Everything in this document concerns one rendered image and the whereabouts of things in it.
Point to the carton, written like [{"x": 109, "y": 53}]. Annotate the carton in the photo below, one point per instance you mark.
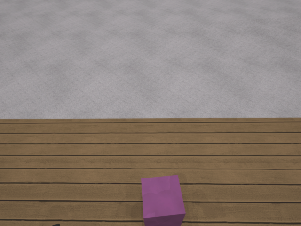
[{"x": 162, "y": 201}]

